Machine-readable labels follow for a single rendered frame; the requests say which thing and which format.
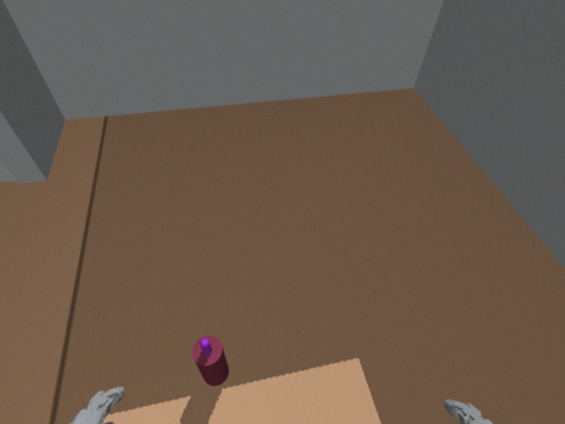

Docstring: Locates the bottle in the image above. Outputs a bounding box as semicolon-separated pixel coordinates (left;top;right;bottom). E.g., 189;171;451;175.
192;336;229;386

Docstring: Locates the left robot hand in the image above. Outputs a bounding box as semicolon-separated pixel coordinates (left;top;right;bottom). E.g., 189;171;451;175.
71;387;125;424

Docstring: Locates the right robot hand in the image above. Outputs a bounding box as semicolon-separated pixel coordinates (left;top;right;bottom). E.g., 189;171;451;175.
444;399;493;424

